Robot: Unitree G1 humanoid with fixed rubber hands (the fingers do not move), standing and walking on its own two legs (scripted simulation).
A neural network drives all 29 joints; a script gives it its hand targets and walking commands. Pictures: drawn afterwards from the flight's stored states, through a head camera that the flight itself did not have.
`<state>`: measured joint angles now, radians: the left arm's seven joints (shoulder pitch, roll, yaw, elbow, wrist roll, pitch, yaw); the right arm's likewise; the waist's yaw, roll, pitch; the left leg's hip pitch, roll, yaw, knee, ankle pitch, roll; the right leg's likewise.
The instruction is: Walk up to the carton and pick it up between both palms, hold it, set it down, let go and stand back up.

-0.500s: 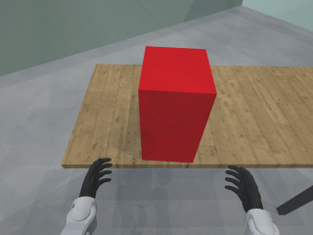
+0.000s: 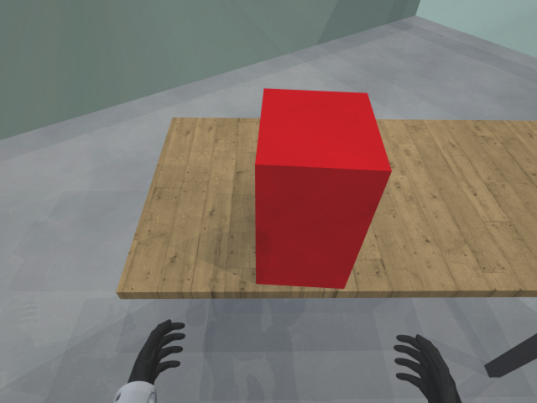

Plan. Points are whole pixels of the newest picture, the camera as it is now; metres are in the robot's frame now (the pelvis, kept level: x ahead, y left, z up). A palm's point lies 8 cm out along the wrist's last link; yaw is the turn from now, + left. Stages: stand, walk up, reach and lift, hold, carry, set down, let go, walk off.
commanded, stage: set down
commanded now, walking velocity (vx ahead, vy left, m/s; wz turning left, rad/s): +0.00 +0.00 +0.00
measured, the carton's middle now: (307, 196) +0.43 -0.02 +0.07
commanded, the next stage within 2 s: let go in 0.42 s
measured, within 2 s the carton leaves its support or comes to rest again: neither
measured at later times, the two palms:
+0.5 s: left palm out of the picture +0.13 +0.22 -0.08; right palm out of the picture +0.13 -0.23 -0.09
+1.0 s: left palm out of the picture +0.13 +0.21 -0.09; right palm out of the picture +0.12 -0.25 -0.09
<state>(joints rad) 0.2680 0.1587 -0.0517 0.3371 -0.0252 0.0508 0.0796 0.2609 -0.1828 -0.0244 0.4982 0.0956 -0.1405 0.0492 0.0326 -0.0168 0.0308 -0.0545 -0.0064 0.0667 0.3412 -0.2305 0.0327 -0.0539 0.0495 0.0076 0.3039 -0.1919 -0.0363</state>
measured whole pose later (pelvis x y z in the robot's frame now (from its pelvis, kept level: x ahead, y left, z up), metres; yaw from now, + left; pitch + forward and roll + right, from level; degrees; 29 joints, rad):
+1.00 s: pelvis -0.03 -0.02 -0.01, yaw +2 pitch -3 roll +0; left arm 0.16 0.21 -0.01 0.55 0.02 0.09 0.02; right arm 0.19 -0.17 -0.04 0.70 -0.03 -0.13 0.03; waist 0.00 -0.02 0.07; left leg -0.18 0.01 0.03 0.47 -0.23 0.01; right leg -0.18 0.05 -0.04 0.45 -0.23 -0.07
